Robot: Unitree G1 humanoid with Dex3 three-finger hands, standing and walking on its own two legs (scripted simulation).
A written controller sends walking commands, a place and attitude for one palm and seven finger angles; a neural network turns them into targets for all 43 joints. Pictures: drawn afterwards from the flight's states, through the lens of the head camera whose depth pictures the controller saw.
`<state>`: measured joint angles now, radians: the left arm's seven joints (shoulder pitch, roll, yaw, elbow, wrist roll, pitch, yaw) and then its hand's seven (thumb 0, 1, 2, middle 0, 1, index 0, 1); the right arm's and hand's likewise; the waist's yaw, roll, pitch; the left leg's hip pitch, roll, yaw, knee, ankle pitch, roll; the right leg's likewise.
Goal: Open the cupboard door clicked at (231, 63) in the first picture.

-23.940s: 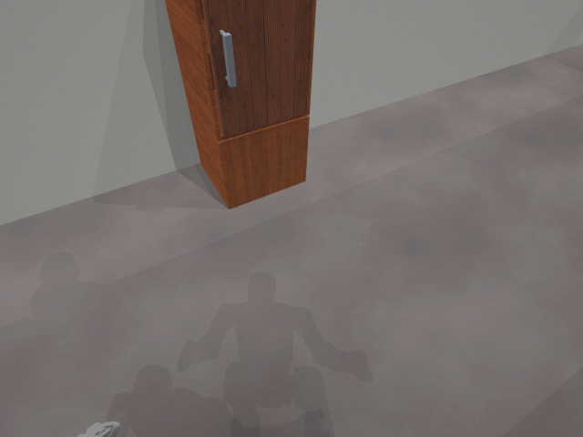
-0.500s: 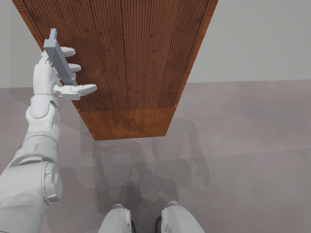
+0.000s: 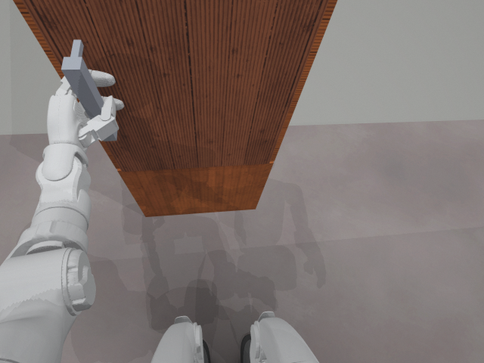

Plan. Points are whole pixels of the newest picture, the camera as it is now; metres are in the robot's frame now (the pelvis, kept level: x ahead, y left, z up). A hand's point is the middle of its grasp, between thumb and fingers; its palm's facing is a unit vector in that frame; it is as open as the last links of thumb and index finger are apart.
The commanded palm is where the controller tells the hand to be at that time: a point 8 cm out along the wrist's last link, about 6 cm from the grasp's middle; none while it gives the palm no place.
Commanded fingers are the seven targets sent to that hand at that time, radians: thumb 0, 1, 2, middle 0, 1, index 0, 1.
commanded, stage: pull the door open along its arc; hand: left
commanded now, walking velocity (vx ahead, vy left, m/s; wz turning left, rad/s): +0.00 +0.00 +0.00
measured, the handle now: (95, 95) +0.54 +0.21 +0.05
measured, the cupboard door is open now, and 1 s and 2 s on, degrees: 0 41 39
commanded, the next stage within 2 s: open thumb and fingers to let go in 0.94 s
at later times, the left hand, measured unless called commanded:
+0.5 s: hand (124, 180) +0.39 +0.15 +0.05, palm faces +0.03 -1.00 +0.03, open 6.1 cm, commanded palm +0.33 +0.21 +0.05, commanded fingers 0.00 0.90 0.90 -0.40 -1.35 -0.40 -1.35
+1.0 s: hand (194, 246) +0.28 +0.05 +0.05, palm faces +0.44 -0.90 -0.03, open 6.2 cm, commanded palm +0.22 +0.09 +0.05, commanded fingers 0.00 0.90 0.90 -0.40 -1.35 -0.40 -1.35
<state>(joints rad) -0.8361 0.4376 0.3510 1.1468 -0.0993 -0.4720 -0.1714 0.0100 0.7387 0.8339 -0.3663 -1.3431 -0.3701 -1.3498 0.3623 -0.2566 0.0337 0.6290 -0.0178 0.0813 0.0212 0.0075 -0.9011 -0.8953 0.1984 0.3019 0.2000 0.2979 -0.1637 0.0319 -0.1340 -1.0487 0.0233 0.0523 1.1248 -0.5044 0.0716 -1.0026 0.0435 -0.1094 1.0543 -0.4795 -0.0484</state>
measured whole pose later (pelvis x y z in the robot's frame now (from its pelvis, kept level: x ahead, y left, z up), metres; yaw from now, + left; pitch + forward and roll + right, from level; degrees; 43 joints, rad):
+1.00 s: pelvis +0.02 -0.06 +0.02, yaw +4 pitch +15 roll +1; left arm 0.22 -0.09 -0.16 0.13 0.08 -0.33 0.52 0.03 0.66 0.73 -0.31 -1.27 -0.36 -1.34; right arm 0.19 -0.15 0.03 0.52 -0.07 0.01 0.03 0.01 -0.90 -0.90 0.20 0.30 0.20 0.30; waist -0.01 0.02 -0.18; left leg -0.78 0.00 0.02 1.01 -0.49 -0.01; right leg -0.76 0.03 -0.13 1.02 -0.53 -0.12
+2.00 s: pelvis -0.02 -0.05 +0.01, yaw +2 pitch +14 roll +1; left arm 0.10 -0.05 -0.14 0.23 0.04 -0.40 0.49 -0.01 -0.50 0.30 -0.25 -0.50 -0.24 -0.51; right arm 0.19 -0.20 0.00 0.58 -0.06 -0.05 -0.01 0.02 -0.90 -0.90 0.20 0.30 0.20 0.30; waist -0.01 0.03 -0.16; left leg -0.86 -0.04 -0.03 1.06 -0.46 -0.01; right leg -0.84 0.04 -0.11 1.08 -0.49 -0.11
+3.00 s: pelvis +0.00 +0.00 -0.01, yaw +0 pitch +16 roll -2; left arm 0.58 0.15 -0.10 -0.24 -0.09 -0.38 0.00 -0.01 -0.50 0.30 -0.15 -0.30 -0.15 -0.30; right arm 0.25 -0.21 0.02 0.39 0.00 -0.03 -0.02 0.02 -0.90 -0.90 0.20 0.30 0.20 0.30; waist 0.02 0.03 -0.17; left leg -0.92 -0.04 0.00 1.20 -0.56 0.06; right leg -0.88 0.03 -0.09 1.15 -0.55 -0.05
